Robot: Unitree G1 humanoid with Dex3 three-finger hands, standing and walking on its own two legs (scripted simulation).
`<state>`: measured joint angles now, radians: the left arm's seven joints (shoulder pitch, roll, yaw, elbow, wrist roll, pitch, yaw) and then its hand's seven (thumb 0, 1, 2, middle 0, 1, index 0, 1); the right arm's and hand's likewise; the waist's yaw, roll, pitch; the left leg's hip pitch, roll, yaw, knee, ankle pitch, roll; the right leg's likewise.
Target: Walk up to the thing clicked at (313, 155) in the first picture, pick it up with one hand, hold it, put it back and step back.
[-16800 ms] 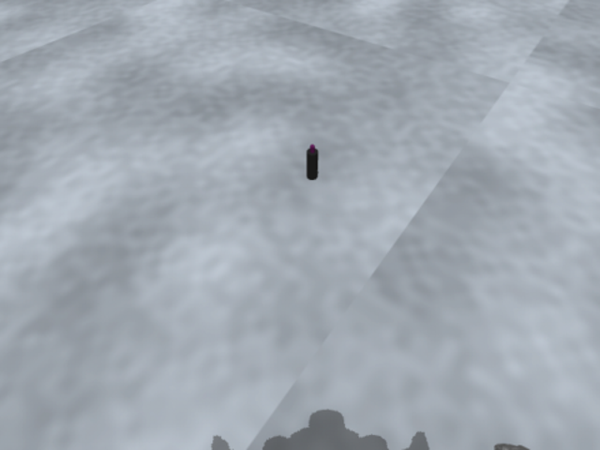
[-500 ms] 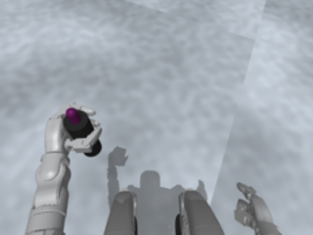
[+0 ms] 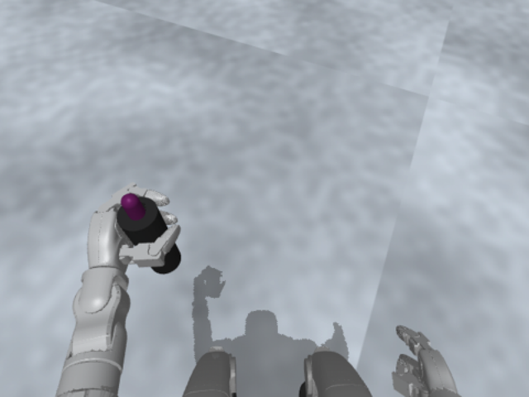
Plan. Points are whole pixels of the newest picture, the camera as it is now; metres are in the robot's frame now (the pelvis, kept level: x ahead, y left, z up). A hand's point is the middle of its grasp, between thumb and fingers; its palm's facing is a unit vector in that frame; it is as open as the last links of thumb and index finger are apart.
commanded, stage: lift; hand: left
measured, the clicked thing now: (149, 233) +0.34 +0.18 +0.02
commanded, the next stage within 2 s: hold in 0.42 s
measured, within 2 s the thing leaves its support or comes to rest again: neither
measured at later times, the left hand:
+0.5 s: hand (157, 213) +0.35 +0.16 +0.06, palm faces +0.02 -1.00 +0.01, open 7.3 cm
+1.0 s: hand (152, 213) +0.34 +0.16 +0.08, palm faces +0.05 -1.00 -0.01, open 7.3 cm
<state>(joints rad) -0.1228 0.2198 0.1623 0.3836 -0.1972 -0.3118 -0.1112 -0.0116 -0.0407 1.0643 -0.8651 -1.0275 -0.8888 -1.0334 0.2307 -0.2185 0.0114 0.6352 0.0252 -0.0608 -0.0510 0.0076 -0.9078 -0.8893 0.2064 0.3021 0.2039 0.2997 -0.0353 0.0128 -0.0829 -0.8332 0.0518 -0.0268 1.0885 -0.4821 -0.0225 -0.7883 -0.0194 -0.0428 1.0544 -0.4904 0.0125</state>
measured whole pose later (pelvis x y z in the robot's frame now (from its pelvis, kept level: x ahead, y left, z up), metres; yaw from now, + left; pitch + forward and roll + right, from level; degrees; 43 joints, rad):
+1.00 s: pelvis +0.02 +0.00 +0.04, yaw +0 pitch +6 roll -1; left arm -0.12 0.20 0.15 0.43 -0.19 -0.34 -0.12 -0.01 -0.03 1.05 -0.85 -1.04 -0.88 -1.04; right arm 0.23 -0.22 0.00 0.66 0.02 -0.02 -0.04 0.01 -0.90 -0.89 0.21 0.30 0.20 0.30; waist -0.03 0.01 -0.02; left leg -0.56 0.05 -0.01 0.87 -0.42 -0.03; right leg -0.53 -0.02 -0.04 0.84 -0.43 0.01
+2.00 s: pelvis +0.02 +0.00 +0.04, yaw +0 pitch +5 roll -1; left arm -0.16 0.20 0.15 0.51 -0.18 -0.36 -0.14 -0.01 -0.02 1.04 -0.85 -1.04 -0.87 -1.05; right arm 0.23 -0.22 0.00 0.68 0.01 -0.03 -0.03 0.01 -0.90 -0.89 0.21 0.30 0.20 0.30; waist -0.02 0.01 -0.02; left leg -0.51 0.05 -0.01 0.81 -0.39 -0.03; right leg -0.47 -0.02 -0.03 0.79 -0.40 0.01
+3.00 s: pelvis +0.01 +0.00 +0.04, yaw +0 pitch +5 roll -1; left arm -0.15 0.20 0.15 0.52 -0.18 -0.37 -0.13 -0.01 -0.02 1.04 -0.85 -1.04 -0.87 -1.05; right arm 0.23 -0.22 0.00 0.68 0.01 -0.04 -0.03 0.01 -0.90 -0.89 0.21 0.30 0.20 0.30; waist -0.02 0.01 -0.01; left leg -0.51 0.05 -0.01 0.81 -0.38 -0.02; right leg -0.48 -0.02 -0.03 0.79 -0.39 0.01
